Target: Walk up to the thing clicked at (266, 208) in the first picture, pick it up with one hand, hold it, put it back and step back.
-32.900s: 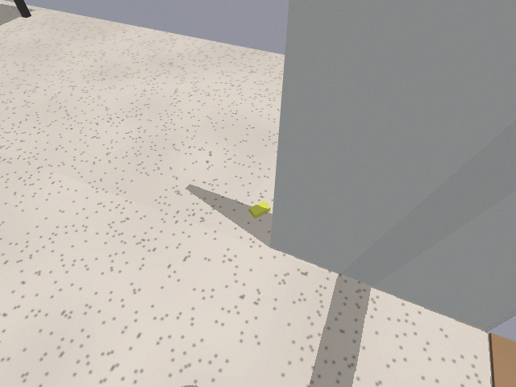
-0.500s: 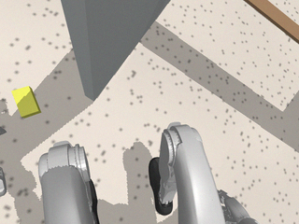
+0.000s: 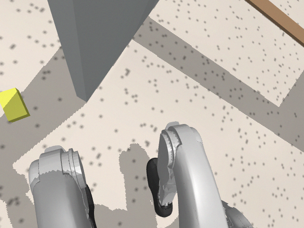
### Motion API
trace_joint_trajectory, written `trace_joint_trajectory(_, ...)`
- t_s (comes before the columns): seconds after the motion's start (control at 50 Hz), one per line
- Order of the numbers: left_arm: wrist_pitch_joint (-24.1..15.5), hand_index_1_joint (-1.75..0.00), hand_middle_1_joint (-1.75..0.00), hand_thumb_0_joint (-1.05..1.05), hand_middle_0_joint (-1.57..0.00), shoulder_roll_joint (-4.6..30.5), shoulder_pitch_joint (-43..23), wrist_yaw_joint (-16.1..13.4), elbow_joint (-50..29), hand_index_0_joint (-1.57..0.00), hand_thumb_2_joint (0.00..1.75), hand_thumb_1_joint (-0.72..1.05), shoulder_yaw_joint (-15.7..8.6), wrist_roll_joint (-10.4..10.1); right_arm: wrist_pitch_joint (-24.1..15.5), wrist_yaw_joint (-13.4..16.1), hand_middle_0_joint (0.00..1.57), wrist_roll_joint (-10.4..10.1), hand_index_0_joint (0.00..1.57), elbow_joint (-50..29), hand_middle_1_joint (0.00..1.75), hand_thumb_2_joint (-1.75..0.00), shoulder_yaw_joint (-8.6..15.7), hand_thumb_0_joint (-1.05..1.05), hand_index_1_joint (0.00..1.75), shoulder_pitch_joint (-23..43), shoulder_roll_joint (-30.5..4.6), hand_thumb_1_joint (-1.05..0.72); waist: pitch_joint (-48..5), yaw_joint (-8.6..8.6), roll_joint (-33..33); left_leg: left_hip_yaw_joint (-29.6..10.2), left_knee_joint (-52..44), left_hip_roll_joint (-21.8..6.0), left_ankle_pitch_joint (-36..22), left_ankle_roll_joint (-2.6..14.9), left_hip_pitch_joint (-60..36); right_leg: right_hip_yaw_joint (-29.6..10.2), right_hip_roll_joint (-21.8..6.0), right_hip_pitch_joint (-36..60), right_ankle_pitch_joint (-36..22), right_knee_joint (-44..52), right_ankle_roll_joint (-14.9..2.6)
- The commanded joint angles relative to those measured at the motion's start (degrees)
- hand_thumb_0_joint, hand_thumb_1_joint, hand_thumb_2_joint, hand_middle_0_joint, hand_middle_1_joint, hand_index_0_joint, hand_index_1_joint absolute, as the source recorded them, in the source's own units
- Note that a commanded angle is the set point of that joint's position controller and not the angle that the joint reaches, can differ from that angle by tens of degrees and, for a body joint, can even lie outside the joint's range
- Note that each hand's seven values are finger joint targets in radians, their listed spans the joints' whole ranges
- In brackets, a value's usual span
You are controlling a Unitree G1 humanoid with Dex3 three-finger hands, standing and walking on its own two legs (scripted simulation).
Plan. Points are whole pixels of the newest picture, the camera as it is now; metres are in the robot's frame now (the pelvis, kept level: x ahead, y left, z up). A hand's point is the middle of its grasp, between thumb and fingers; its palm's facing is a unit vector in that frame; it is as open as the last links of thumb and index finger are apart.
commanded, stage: rise first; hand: left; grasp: from above
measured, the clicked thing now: (13, 105) +0.47 +0.32 -0.30
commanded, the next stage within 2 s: approach in 1.18 s
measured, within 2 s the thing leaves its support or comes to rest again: neither
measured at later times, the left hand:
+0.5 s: hand out of the picture +0.42 +0.35 -0.19, palm faces -0.38 -0.19 -0.90, open 14.3 cm
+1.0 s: hand out of the picture +0.42 +0.35 -0.17, palm faces -0.37 -0.18 -0.91, open 14.3 cm
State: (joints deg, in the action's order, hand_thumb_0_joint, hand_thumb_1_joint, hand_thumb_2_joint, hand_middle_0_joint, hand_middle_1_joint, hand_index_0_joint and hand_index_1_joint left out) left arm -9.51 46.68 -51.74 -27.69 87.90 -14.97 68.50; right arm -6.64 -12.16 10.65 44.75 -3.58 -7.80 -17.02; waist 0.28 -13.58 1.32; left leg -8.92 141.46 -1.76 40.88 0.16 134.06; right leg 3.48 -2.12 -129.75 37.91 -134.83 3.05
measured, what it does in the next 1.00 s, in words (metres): stands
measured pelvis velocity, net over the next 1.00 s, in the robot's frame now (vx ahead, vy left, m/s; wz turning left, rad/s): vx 0.00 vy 0.00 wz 0.00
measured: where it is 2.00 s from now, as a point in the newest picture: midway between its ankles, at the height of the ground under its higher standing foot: (125, 210)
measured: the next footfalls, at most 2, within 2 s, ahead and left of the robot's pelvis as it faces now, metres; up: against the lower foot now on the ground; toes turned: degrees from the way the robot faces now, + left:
none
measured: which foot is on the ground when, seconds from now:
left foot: down 0.00-1.00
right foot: down 0.00-1.00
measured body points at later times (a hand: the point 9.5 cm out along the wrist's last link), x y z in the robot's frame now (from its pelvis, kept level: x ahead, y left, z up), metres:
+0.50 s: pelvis +0.00 +0.00 +0.00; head +0.25 +0.08 +0.36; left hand +0.44 +0.36 -0.14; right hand +0.05 -0.27 -0.10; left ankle +0.07 +0.13 -0.28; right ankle +0.11 -0.13 -0.28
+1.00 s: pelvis +0.00 +0.00 +0.00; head +0.23 +0.08 +0.37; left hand +0.44 +0.36 -0.12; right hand +0.06 -0.28 -0.10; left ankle +0.07 +0.13 -0.28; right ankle +0.11 -0.13 -0.28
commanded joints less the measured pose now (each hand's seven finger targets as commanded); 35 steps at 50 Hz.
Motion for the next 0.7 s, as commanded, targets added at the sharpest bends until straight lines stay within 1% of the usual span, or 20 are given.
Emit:
trace_joint_trajectory(0.0,-0.2,-1.00,-0.98,0.00,-0.07,16.2,-15.0,-3.0,-7.1,-0.05,1.05,-0.60,-1.3,-0.1,-0.3,0.4,0.20,0.0,0.20,-0.2,0.30,-0.90,4.7,0.00,0.30,-11.4,-15.5,-0.90,-38.2,-0.85,-18.2,5.7,-15.1,1.5,-12.1,1.48,-29.9,6.8,2.5,17.4,-12.2,11.4,-3.58)
trace_joint_trajectory(0.06,0.1,-1.01,-1.00,0.00,-0.07,16.0,-15.2,-3.5,-4.8,-0.05,1.04,-0.60,-0.7,0.8,-0.6,0.0,0.20,0.2,0.20,0.1,0.30,-0.90,4.1,0.00,0.30,-11.6,-15.4,-0.90,-37.0,-1.10,-18.6,6.1,-14.7,1.6,-12.2,1.52,-29.1,6.6,2.7,17.4,-12.2,11.6,-3.57)
trace_joint_trajectory(0.08,0.1,-1.02,-1.00,0.00,-0.07,16.3,-15.3,-3.7,-4.5,-0.06,1.04,-0.60,-0.9,0.5,-0.6,0.1,0.20,0.1,0.20,0.1,0.30,-0.90,4.3,0.00,0.30,-11.1,-15.5,-0.90,-37.4,-0.85,-18.1,5.9,-14.7,1.5,-11.5,1.46,-29.0,6.7,2.9,16.9,-11.7,11.6,-3.89)
trace_joint_trajectory(0.1,0.2,-1.01,-1.00,0.00,-0.07,17.9,-16.8,-3.9,-5.7,-0.06,1.04,-0.60,-1.5,0.8,-0.8,-0.1,0.20,0.4,0.20,-0.3,0.30,-0.90,4.1,0.00,0.30,-11.5,-15.9,-0.90,-36.7,-1.43,-19.2,6.1,-14.4,1.6,-11.8,1.61,-29.0,6.7,2.6,17.1,-12.0,11.4,-3.56)
trace_joint_trajectory(0.14,0.5,-1.01,-0.99,0.00,-0.07,16.2,-15.3,-4.4,-4.4,-0.05,1.05,-0.61,-1.1,0.2,-0.9,-0.2,0.20,0.5,0.20,-0.1,0.30,-0.90,4.0,0.00,0.30,-10.9,-15.6,-0.90,-36.4,-0.89,-19.7,5.5,-15.7,1.5,-10.7,1.39,-29.1,7.2,2.5,16.1,-10.8,11.0,-3.54)
trace_joint_trajectory(0.24,1.4,-1.02,-1.00,0.00,-0.07,17.5,-17.1,-4.4,-4.8,-0.05,1.05,-0.60,-0.8,0.9,-1.6,-0.6,0.20,0.5,0.20,-0.4,0.30,-0.90,4.0,0.00,0.30,-11.1,-16.1,-0.90,-36.5,-1.51,-20.6,5.9,-15.1,1.5,-9.7,1.52,-29.4,7.0,2.6,15.8,-10.1,11.2,-3.56)
trace_joint_trajectory(0.26,1.5,-1.01,-1.00,0.00,-0.07,16.7,-16.6,-4.6,-4.4,-0.05,1.05,-0.60,-0.7,0.1,-1.6,-0.6,0.20,0.4,0.20,-0.3,0.30,-0.90,3.9,0.00,0.30,-10.8,-15.9,-0.90,-37.1,-1.16,-19.9,5.4,-15.6,1.5,-9.6,1.37,-29.3,7.2,2.6,15.7,-10.0,11.1,-3.78)
trace_joint_trajectory(0.3,1.8,-1.02,-1.01,0.00,-0.07,17.6,-17.2,-4.6,-4.5,-0.05,1.04,-0.60,-1.2,0.3,-1.9,-0.8,0.20,0.7,0.20,-0.3,0.30,-0.90,3.7,0.00,0.30,-11.4,-16.0,-0.90,-36.8,-1.64,-20.0,5.7,-14.9,1.5,-10.4,1.56,-29.4,7.1,2.6,16.2,-10.7,11.2,-3.55)
trace_joint_trajectory(0.34,2.0,-1.02,-1.01,0.00,-0.07,16.0,-15.7,-4.3,-3.2,-0.06,1.04,-0.60,-0.5,-0.4,-2.0,-1.0,0.20,0.5,0.20,-0.1,0.30,-0.90,3.7,0.00,0.30,-11.0,-15.9,-0.90,-36.7,-1.41,-20.0,5.3,-15.6,1.6,-10.4,1.47,-29.1,7.3,2.7,15.9,-10.6,10.9,-3.61)
trace_joint_trajectory(0.38,2.2,-1.03,-1.01,0.00,-0.07,17.5,-17.0,-3.9,-4.3,-0.06,1.04,-0.60,-0.8,-0.4,-2.2,-1.0,0.20,0.4,0.20,0.0,0.30,-0.90,3.8,0.00,0.30,-11.4,-16.0,-0.91,-37.3,-1.47,-20.0,5.3,-15.2,1.4,-11.0,1.42,-29.8,7.1,2.6,15.9,-11.2,10.9,-3.71)
trace_joint_trajectory(0.44,2.2,-1.03,-1.01,0.00,-0.07,17.3,-16.5,-2.8,-5.5,-0.06,1.04,-0.60,-0.4,-0.5,-2.3,-1.4,0.20,0.5,0.20,-0.1,0.30,-0.90,3.9,0.00,0.30,-11.8,-16.0,-0.90,-37.0,-1.38,-20.2,5.7,-15.0,1.5,-11.4,1.44,-30.0,6.9,2.6,16.6,-11.5,11.2,-3.75)
trace_joint_trajectory(0.46,2.2,-1.03,-1.01,0.00,-0.07,16.8,-14.8,-2.7,-4.9,-0.06,1.04,-0.59,-0.8,-0.9,-2.2,-1.4,0.20,0.3,0.20,0.0,0.30,-0.90,3.8,0.00,0.30,-11.6,-16.1,-0.90,-37.1,-0.92,-19.7,5.4,-15.3,1.6,-11.9,1.45,-29.7,7.0,2.6,16.9,-11.7,11.1,-3.61)
trace_joint_trajectory(0.5,1.7,-1.03,-1.01,0.00,-0.07,16.1,-14.9,-1.9,-5.7,-0.06,1.03,-0.59,-0.4,-1.1,-2.2,-1.6,0.20,0.4,0.20,0.1,0.30,-0.90,3.9,0.00,0.30,-12.3,-16.0,-0.90,-37.3,-1.31,-19.3,5.4,-15.1,1.7,-12.5,1.42,-29.9,7.0,2.6,17.2,-12.3,11.1,-3.68)
trace_joint_trajectory(0.52,1.6,-1.03,-1.02,0.00,-0.07,14.9,-13.3,-1.6,-4.1,-0.06,1.03,-0.59,0.1,-1.5,-2.2,-1.6,0.20,0.2,0.20,0.1,0.30,-0.90,4.1,0.00,0.30,-11.6,-16.0,-0.90,-37.1,-0.92,-19.0,5.4,-15.4,1.7,-12.0,1.43,-29.6,7.1,2.6,17.3,-11.8,11.4,-3.63)
trace_joint_trajectory(0.56,1.0,-1.02,-1.01,0.00,-0.08,17.1,-13.8,-1.3,-6.3,-0.06,1.03,-0.59,-0.8,-0.9,-2.1,-1.7,0.20,0.3,0.20,-0.1,0.30,-0.90,4.1,0.00,0.30,-12.4,-16.3,-0.90,-37.4,-1.02,-18.8,5.3,-15.4,1.8,-12.6,1.40,-29.7,7.0,2.4,17.9,-12.4,11.3,-3.67)
trace_joint_trajectory(0.6,0.7,-1.02,-1.01,0.00,-0.07,15.9,-12.9,-1.0,-6.2,-0.06,1.04,-0.59,-0.4,-0.8,-2.0,-1.8,0.20,0.2,0.20,-0.2,0.30,-0.90,4.3,0.00,0.30,-12.2,-16.1,-0.90,-37.6,-0.55,-19.1,5.3,-15.4,1.8,-13.0,1.30,-30.4,7.0,2.5,17.7,-12.6,11.1,-3.68)
trace_joint_trajectory(0.62,0.0,-1.02,-1.01,0.00,-0.07,17.1,-15.4,-1.0,-8.9,-0.06,1.03,-0.59,-0.5,-0.9,-1.9,-1.9,0.20,0.0,0.20,0.0,0.30,-0.90,4.4,0.00,0.30,-12.2,-16.0,-0.90,-38.0,-0.98,-19.3,5.3,-15.3,1.7,-12.2,1.26,-30.3,7.0,2.6,17.2,-12.0,11.1,-3.94)
trace_joint_trajectory(0.64,0.2,-1.02,-1.00,0.00,-0.08,16.2,-13.4,-1.0,-6.7,-0.06,1.04,-0.60,-0.2,-0.5,-1.9,-1.9,0.20,-0.2,0.20,0.0,0.30,-0.90,4.3,0.00,0.30,-12.2,-16.0,-0.90,-37.7,-0.67,-19.1,5.7,-14.9,1.7,-13.2,1.23,-30.7,6.6,2.6,18.2,-12.9,11.5,-3.83)
trace_joint_trajectory(0.66,-0.4,-1.02,-1.00,0.00,-0.08,16.6,-14.1,-1.4,-9.3,-0.06,1.04,-0.59,-1.3,-1.2,-1.8,-1.8,0.20,0.0,0.20,-0.3,0.30,-0.90,4.5,0.00,0.30,-11.8,-16.2,-0.90,-38.8,-0.69,-18.5,5.6,-15.0,1.7,-13.0,1.40,-30.2,6.9,2.7,18.7,-12.8,11.5,-3.63)
trace_joint_trajectory(0.68,-0.5,-1.01,-0.99,0.00,-0.08,17.4,-14.5,-1.4,-9.6,-0.06,1.05,-0.60,-1.2,-0.5,-1.8,-1.9,0.20,-0.2,0.20,0.1,0.30,-0.90,4.7,0.00,0.30,-12.5,-16.1,-0.90,-39.2,-0.59,-19.1,6.1,-14.5,1.8,-13.6,1.34,-30.7,6.4,2.6,19.3,-13.6,11.8,-3.76)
